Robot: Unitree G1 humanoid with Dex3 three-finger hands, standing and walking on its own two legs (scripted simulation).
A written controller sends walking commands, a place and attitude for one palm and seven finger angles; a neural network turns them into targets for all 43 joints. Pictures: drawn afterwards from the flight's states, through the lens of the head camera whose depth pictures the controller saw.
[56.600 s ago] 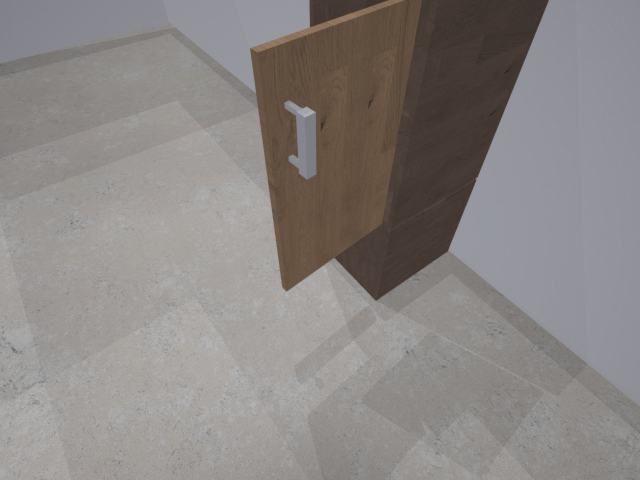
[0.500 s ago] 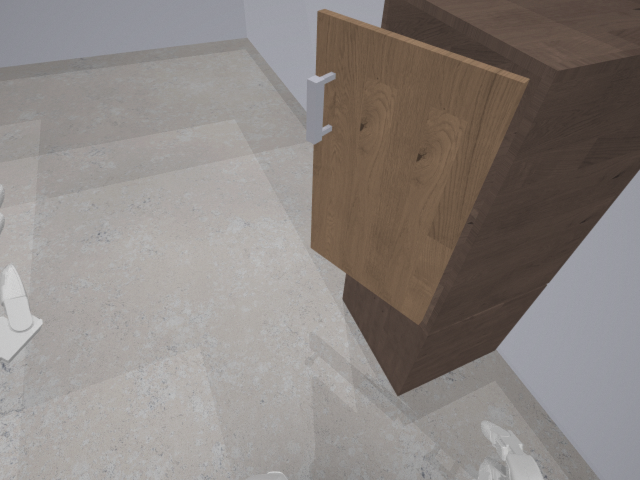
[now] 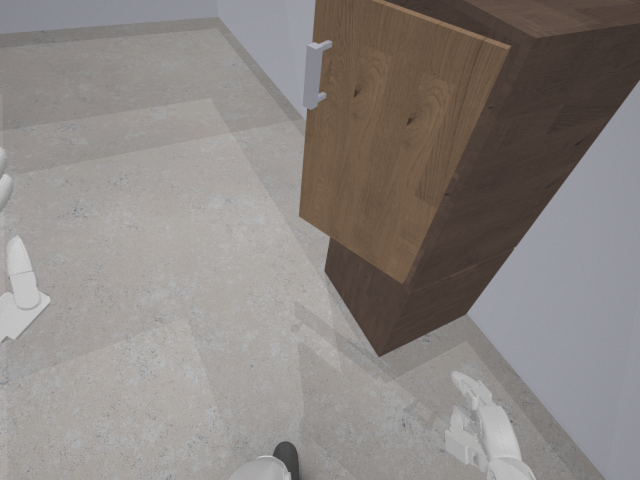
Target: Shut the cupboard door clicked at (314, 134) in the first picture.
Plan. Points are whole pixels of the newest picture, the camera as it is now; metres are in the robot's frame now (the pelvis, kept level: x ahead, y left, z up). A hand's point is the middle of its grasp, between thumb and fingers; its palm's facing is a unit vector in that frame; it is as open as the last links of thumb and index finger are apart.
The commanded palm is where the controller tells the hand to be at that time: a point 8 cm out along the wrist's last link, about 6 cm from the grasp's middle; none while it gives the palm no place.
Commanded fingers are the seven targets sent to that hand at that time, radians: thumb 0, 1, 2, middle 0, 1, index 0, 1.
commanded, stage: stop stepping back and stand still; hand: left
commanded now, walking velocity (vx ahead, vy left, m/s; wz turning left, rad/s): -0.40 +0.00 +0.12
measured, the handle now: (318, 74) +0.80 +0.12 +0.12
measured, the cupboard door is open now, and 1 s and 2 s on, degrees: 24 24 24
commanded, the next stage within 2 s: let the arm hang, fingers relaxed in 1.04 s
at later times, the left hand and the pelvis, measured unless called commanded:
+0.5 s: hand out of the picture +0.07 +0.30 +0.20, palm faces +0.39 -0.86 -0.32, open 7.4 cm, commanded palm -0.01 +0.35 +0.20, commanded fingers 0.00 0.90 0.90 -0.20 -0.30 -0.20 -0.30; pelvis -0.14 +0.05 +0.02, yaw +1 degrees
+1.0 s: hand out of the picture -0.03 +0.37 +0.19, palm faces +0.52 -0.74 -0.43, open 7.4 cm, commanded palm -0.09 +0.40 +0.20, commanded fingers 0.00 0.90 0.90 -0.20 -0.30 -0.20 -0.30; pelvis -0.21 +0.09 +0.01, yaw +4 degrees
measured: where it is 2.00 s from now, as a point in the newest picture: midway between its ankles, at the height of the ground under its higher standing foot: outside the picture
